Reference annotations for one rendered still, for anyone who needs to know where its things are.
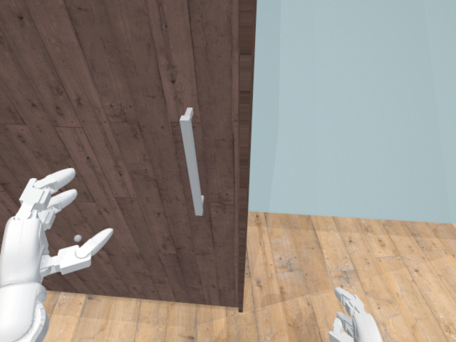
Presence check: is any left robot forearm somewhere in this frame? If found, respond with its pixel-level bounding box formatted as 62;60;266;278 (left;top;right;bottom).
0;282;49;342

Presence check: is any right robot hand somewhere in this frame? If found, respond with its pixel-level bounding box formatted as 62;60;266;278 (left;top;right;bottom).
329;287;383;342

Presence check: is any left robot hand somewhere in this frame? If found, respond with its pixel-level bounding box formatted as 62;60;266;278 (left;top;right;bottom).
0;168;113;288

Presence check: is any wardrobe door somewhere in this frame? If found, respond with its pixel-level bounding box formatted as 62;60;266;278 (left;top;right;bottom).
0;0;239;308

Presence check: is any handle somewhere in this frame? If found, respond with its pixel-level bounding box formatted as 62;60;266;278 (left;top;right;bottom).
180;108;204;216

